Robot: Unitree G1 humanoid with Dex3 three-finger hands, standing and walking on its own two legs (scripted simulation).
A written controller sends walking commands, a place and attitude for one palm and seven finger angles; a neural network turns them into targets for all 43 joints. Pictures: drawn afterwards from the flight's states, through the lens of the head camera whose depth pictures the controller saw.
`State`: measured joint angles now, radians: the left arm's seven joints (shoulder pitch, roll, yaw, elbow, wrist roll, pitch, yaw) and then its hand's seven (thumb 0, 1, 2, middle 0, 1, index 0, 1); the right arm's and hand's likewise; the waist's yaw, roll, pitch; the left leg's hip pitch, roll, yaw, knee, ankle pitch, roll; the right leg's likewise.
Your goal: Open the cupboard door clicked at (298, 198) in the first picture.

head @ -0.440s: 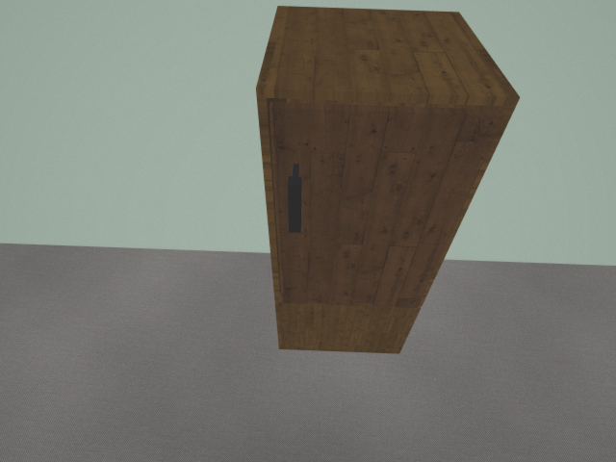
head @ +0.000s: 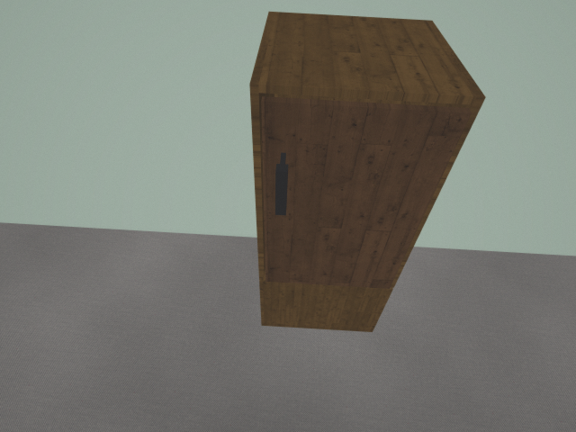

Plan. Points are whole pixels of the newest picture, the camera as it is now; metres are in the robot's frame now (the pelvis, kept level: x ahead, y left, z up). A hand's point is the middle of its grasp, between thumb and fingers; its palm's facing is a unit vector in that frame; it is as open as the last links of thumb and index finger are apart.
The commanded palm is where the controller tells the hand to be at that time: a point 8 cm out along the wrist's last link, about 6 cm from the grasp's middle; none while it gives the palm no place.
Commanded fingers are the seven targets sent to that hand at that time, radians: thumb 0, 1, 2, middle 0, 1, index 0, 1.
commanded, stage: stand and wait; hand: left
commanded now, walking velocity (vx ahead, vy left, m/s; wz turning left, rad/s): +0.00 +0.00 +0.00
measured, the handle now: (282, 184) +0.58 +0.05 -0.01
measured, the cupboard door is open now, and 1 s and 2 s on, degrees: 0 0 0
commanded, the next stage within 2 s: look at it before walking up in 0.38 s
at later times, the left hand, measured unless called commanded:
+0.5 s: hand out of the picture -0.01 +0.16 -0.18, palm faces +0.01 -0.98 -0.19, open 7.3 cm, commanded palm none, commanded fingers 0.00 0.90 0.90 -0.20 -0.30 -0.20 -0.30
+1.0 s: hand out of the picture +0.01 +0.16 -0.18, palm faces +0.01 -0.98 -0.20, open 7.3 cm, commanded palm none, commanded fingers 0.00 0.90 0.90 -0.20 -0.30 -0.20 -0.30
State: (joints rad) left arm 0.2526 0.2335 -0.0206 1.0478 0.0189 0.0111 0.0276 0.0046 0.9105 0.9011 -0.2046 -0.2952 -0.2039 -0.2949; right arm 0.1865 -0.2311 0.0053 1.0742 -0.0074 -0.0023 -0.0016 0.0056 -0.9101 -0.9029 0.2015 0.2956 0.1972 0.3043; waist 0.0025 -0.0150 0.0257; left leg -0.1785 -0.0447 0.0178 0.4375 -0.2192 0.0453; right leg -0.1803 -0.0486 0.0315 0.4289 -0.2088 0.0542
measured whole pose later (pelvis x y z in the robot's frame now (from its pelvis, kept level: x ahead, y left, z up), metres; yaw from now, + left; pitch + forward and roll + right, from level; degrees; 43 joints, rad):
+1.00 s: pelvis +0.00 -0.01 +0.00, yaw +0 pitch -1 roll +0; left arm 0.29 0.16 0.00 1.08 0.02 0.00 0.04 0.00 0.91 0.90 -0.20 -0.29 -0.20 -0.29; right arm 0.25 -0.16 -0.01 1.12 0.00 -0.01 -0.02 0.00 -0.91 -0.90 0.20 0.30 0.20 0.30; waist 0.00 -0.01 0.04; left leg -0.20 -0.02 0.02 0.45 -0.23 0.03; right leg -0.21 -0.03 0.03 0.44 -0.22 0.03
